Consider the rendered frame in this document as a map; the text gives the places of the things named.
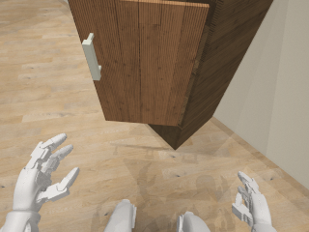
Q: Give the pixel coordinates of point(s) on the robot left thigh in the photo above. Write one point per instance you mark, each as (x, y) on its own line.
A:
(122, 218)

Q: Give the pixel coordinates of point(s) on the left robot forearm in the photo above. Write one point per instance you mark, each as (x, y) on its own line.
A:
(21, 221)

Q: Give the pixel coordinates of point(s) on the right robot hand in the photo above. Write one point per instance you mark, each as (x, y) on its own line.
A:
(256, 209)

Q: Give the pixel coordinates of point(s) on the left robot shin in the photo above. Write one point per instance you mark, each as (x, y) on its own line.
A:
(125, 200)

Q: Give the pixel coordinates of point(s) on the handle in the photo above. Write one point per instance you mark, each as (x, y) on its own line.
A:
(91, 57)

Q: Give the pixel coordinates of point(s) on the cupboard door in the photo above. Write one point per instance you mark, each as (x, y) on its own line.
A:
(147, 50)

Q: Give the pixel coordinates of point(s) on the left robot hand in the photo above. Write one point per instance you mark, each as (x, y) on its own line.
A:
(28, 194)

